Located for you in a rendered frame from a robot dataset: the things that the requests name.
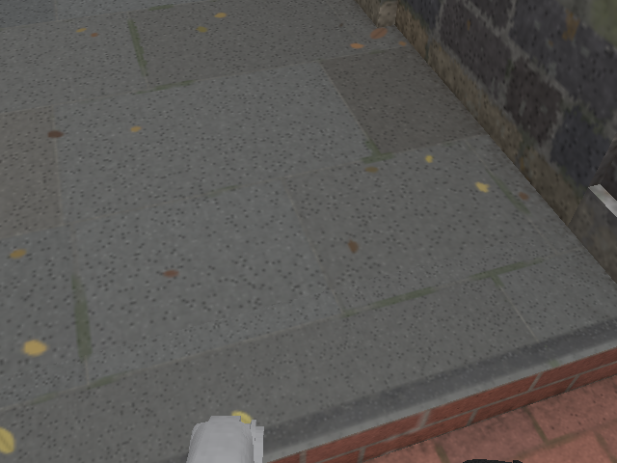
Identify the left robot thigh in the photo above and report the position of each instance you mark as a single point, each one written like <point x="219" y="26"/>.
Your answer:
<point x="225" y="439"/>

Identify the robot left shin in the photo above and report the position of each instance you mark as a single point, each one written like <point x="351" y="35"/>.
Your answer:
<point x="194" y="430"/>

